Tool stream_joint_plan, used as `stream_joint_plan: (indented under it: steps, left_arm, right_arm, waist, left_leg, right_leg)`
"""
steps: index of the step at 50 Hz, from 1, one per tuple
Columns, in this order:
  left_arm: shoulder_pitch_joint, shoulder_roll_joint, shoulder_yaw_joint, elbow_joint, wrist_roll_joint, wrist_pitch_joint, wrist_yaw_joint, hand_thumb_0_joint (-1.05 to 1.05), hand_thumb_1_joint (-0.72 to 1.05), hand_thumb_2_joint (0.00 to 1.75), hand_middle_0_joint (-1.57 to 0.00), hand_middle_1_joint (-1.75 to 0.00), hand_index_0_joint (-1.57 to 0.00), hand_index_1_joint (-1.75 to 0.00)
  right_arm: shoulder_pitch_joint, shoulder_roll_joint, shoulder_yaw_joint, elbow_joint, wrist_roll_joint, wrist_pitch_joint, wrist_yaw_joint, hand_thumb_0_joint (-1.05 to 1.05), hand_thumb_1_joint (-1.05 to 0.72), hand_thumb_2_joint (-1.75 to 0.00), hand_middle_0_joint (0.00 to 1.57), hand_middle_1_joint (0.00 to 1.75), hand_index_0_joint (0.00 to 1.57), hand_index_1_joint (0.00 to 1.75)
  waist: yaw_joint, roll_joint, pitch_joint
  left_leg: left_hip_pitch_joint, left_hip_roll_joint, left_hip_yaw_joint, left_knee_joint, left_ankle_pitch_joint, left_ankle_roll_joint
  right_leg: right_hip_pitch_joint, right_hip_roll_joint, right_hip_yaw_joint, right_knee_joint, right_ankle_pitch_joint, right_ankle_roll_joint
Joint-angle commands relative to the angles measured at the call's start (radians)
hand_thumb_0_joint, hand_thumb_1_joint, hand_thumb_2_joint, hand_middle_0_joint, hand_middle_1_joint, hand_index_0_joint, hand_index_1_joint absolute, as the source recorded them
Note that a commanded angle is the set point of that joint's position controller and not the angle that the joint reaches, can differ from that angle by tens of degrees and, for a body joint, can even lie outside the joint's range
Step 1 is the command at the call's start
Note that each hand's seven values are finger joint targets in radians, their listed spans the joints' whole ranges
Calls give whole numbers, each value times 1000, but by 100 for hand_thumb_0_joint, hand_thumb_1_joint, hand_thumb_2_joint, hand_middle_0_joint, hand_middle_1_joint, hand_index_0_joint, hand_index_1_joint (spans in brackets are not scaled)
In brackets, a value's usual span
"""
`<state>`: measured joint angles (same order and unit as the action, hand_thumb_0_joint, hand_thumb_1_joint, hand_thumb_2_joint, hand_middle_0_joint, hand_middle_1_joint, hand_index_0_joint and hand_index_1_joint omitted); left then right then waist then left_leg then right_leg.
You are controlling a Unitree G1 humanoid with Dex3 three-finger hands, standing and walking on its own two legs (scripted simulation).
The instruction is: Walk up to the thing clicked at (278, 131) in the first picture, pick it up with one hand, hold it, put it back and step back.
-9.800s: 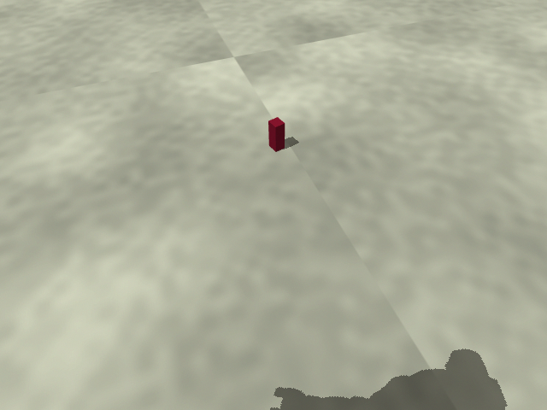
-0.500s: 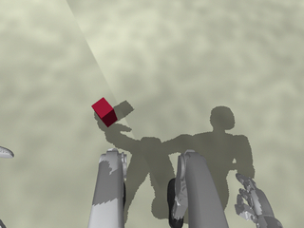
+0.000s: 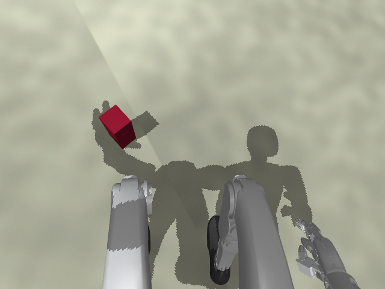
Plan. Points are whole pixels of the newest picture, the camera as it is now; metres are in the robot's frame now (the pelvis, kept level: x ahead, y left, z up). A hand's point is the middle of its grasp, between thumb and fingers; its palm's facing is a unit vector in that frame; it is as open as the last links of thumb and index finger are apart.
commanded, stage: go down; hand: left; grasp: from the side
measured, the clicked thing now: (119, 128) +0.50 +0.22 -0.34
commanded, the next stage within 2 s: approach in 0.76 s
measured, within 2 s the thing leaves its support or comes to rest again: neither
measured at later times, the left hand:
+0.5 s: hand out of the picture +0.39 +0.43 -0.02, palm faces +0.25 -0.96 -0.10, open 17.0 cm
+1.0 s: hand out of the picture +0.40 +0.44 -0.04, palm faces +0.25 -0.97 -0.08, open 17.1 cm
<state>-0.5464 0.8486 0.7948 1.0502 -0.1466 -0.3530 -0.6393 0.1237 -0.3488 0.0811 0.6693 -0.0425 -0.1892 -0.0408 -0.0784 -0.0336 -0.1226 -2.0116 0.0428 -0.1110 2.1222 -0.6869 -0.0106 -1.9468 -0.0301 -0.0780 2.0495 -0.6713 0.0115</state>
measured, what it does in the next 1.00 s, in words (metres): lowers itself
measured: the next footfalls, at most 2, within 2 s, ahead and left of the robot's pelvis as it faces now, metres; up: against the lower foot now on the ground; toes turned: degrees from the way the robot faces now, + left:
none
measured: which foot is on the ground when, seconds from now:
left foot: down 0.00-1.00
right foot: down 0.00-1.00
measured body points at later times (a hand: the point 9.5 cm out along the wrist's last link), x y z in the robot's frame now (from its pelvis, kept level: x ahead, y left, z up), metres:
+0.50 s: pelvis -0.01 +0.00 -0.04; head +0.20 +0.07 +0.35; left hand +0.37 +0.48 -0.01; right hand +0.14 -0.28 -0.14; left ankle +0.08 +0.13 -0.39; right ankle +0.10 -0.13 -0.39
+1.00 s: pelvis -0.01 +0.00 -0.06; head +0.20 +0.09 +0.33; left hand +0.38 +0.49 -0.03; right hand +0.14 -0.28 -0.14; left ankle +0.08 +0.13 -0.39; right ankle +0.10 -0.13 -0.39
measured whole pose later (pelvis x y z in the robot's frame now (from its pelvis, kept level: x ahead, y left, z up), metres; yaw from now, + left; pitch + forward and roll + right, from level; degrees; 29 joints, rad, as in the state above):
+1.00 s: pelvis -0.01 +0.00 -0.06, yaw -2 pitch +30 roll -8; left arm -0.67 1.00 0.86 1.15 -0.18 -0.40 -0.70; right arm 0.11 -0.38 0.15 0.65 -0.06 -0.16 -0.01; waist -0.12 -0.05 -0.05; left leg -2.16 0.03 -0.14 2.31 -0.68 0.00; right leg -2.08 -0.03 -0.09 2.21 -0.66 0.02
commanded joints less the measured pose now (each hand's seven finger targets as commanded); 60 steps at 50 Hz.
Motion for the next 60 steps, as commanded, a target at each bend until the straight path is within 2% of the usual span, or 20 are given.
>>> stream_joint_plan:
  steps: [1,3,5,6,10,13,16,19,25,26,30,33,34,40,43,44,47,50,53,60]
  left_arm:
    - [-201,417,57,-182,-28,-63,-10,0,-45,10,-6,-10,-5,-10]
    - [-212,451,85,-193,-27,-60,-8,0,-44,10,-6,-11,-6,-10]
    - [-240,444,66,-206,-25,-59,-13,0,-45,11,-6,-11,-5,-11]
    - [-220,476,100,-204,-27,-57,-10,0,-47,10,-6,-11,-5,-11]
    - [-233,470,95,-181,-25,-56,-11,0,-46,11,-5,-11,-5,-11]
    - [-254,465,86,-147,-29,-61,-21,0,-46,10,-6,-11,-6,-10]
    - [-263,508,111,-149,-35,-67,-28,0,-47,11,-5,-12,-5,-11]
    - [-263,506,109,-115,-40,-72,-38,0,-47,11,-6,-11,-5,-11]
    - [-268,570,138,-133,-32,-71,-45,0,-44,12,-6,-11,-5,-11]
    - [-284,553,116,-143,-28,-70,-50,0,-46,12,-6,-11,-5,-12]
    - [-290,572,128,-165,-27,-63,-47,0,-45,12,-6,-11,-5,-12]
    - [-279,528,104,-147,-32,-58,-53,0,-45,12,-6,-12,-5,-12]
    - [-292,566,122,-179,-30,-61,-50,0,-44,12,-6,-11,-5,-12]
    - [-297,533,108,-144,-39,-67,-50,0,-48,11,-6,-12,-6,-12]
    - [-283,563,126,-135,-37,-76,-48,0,-49,18,-8,-18,-5,-20]
    - [-286,556,126,-125,-40,-78,-53,0,-52,10,-8,-11,-6,-13]
    - [-301,497,97,-67,-61,-103,-68,0,-51,9,-8,-12,-6,-14]
    - [-331,496,94,-19,-77,-157,-73,0,-52,8,-9,-12,-7,-13]
    - [-333,452,54,79,-82,-201,-76,0,-53,8,-9,-13,-8,-14]
    - [-353,548,80,132,-46,-315,-22,0,-50,10,-8,-13,-7,-14]
  right_arm:
    - [130,-234,-88,-41,1,-21,-14,0,-89,-90,20,30,20,30]
    - [122,-246,-88,-50,-2,-16,-14,0,-89,-90,20,30,20,30]
    - [138,-246,-85,-36,0,-13,-10,0,-89,-90,20,30,20,30]
    - [130,-251,-85,-52,-3,-12,-11,0,-89,-90,20,30,20,30]
    - [120,-249,-78,-55,-1,-6,-8,0,-89,-90,20,30,20,30]
    - [115,-252,-75,-55,1,-5,-5,0,-90,-90,20,30,20,30]
    - [120,-248,-68,-61,-4,-5,-1,0,-89,-90,20,30,20,30]
    - [127,-248,-60,-50,-9,-5,0,0,-89,-90,20,30,20,30]
    - [131,-264,-53,-54,-13,1,3,0,-89,-90,20,30,20,30]
    - [128,-265,-56,-52,-11,3,2,0,-89,-90,20,30,20,30]
    - [136,-269,-54,-52,-11,5,4,0,-89,-90,20,30,20,30]
    - [143,-269,-54,-36,-9,10,4,0,-90,-90,20,30,20,30]
    - [131,-276,-54,-49,-8,11,4,0,-89,-90,20,30,20,30]
    - [116,-276,-51,-56,-6,13,7,0,-89,-90,20,30,20,30]
    - [110,-281,-46,-68,-6,13,10,0,-91,-90,20,30,20,30]
    - [116,-281,-41,-66,-7,13,9,0,-88,-90,20,30,20,30]
    - [108,-274,-27,-63,-13,9,12,0,-88,-90,20,30,20,30]
    - [88,-280,-7,-68,-26,2,17,0,-88,-90,20,30,20,30]
    - [75,-285,16,-64,-40,0,23,0,-88,-89,20,30,20,30]
    - [24,-320,73,-83,-94,29,40,0,-88,-89,20,30,20,30]
  waist:
    - [45,267,-578]
    - [53,301,-613]
    - [43,342,-615]
    - [53,312,-635]
    - [49,312,-570]
    - [28,278,-527]
    - [27,234,-576]
    - [19,215,-573]
    - [36,254,-618]
    - [27,277,-608]
    - [25,307,-608]
    - [19,323,-570]
    - [27,349,-569]
    - [7,316,-508]
    - [12,311,-523]
    - [9,302,-516]
    - [-35,237,-464]
    - [-53,218,-426]
    - [-78,205,-404]
    - [-70,288,-434]
  left_leg:
    - [469,-5,21,-303,116,26]
    - [502,-3,17,-292,156,21]
    - [523,-3,3,-293,170,15]
    - [513,-6,12,-276,189,19]
    - [456,-6,10,-272,128,21]
    - [411,-9,9,-254,73,28]
    - [355,-18,48,-202,121,37]
    - [330,-18,55,-174,134,41]
    - [358,-16,54,-163,164,35]
    - [371,-13,48,-169,152,32]
    - [371,-13,41,-169,156,29]
    - [397,-9,23,-177,158,24]
    - [403,-7,14,-183,155,21]
    - [360,-5,1,-180,74,27]
    - [354,-8,0,-173,76,27]
    - [357,-7,-1,-166,88,27]
    - [279,-10,11,-120,88,37]
    - [229,-8,16,-70,88,41]
    - [219,-5,6,-40,74,36]
    - [268,10,-10,25,142,17]
  right_leg:
    - [217,30,-15,-181,102,-54]
    - [208,28,-16,-155,136,-56]
    - [172,23,-24,-128,143,-59]
    - [196,25,-21,-135,153,-57]
    - [157,25,-26,-118,117,-56]
    - [126,26,-28,-117,79,-52]
    - [210,28,-17,-132,102,-47]
    - [227,30,-13,-126,111,-43]
    - [228,33,-19,-101,131,-47]
    - [190,33,-23,-93,121,-50]
    - [181,33,-31,-78,126,-52]
    - [119,32,-40,-60,127,-55]
    - [107,31,-42,-48,130,-57]
    - [74,32,-48,-49,78,-51]
    - [80,32,-50,-43,75,-51]
    - [77,32,-51,-42,84,-50]
    - [93,38,-54,-49,81,-44]
    - [83,45,-59,-30,82,-41]
    - [73,50,-72,-8,75,-40]
    - [93,58,-102,68,129,-43]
